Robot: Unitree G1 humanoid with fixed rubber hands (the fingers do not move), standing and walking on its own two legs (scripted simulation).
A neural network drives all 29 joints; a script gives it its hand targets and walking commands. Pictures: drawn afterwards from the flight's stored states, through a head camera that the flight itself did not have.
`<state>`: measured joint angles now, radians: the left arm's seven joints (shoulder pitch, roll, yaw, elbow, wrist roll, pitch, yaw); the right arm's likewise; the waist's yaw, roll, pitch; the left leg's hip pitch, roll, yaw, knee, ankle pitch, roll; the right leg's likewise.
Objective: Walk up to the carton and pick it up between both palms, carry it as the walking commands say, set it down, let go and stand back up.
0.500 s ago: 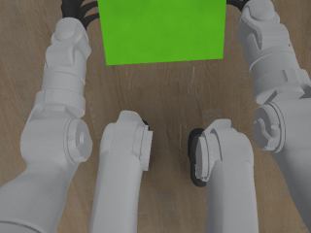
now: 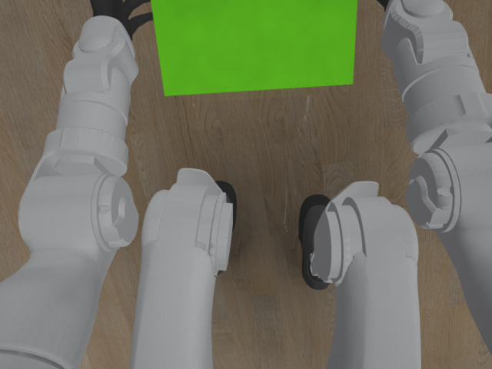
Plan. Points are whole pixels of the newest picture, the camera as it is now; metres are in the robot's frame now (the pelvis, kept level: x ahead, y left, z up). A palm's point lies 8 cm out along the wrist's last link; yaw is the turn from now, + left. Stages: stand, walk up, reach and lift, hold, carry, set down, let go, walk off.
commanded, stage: set down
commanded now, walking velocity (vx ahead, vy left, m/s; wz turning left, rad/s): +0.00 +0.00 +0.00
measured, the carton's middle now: (254, 28) +0.53 +0.05 -0.27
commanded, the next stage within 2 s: none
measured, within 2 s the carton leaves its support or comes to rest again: neither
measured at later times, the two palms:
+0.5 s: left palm (116, 17) +0.51 +0.23 -0.18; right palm out of the picture +0.56 -0.12 -0.18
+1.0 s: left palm (118, 17) +0.51 +0.23 -0.18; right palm out of the picture +0.56 -0.12 -0.19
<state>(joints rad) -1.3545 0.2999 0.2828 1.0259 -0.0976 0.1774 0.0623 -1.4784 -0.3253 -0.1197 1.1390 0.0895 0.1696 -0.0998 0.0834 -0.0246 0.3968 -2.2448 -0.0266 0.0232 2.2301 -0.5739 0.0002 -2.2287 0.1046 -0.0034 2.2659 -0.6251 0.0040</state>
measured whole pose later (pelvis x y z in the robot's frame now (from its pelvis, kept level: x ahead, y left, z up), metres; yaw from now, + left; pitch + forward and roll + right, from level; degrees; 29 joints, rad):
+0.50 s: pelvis +0.00 +0.00 -0.01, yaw +0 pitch +32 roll +1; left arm -1.40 0.31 0.30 1.07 -0.08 0.17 0.01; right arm -1.50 -0.33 -0.16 1.14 0.06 0.16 -0.06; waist 0.09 -0.02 0.44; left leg -2.24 -0.01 0.03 2.26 -0.58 0.01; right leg -2.23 0.09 -0.01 2.29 -0.63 -0.01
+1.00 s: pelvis +0.00 +0.00 -0.01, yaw +0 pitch +31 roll +1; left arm -1.43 0.33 0.28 1.13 -0.12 0.08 0.01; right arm -1.50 -0.34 -0.12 1.14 0.08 0.10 -0.06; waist 0.09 -0.01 0.48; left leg -2.23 -0.01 0.03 2.27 -0.59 0.00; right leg -2.22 0.08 -0.02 2.31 -0.64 -0.02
